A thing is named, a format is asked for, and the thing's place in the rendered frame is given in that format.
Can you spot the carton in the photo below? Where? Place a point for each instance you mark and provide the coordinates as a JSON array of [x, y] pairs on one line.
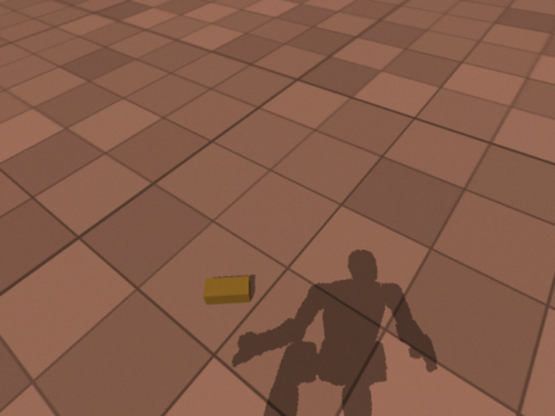
[[227, 290]]

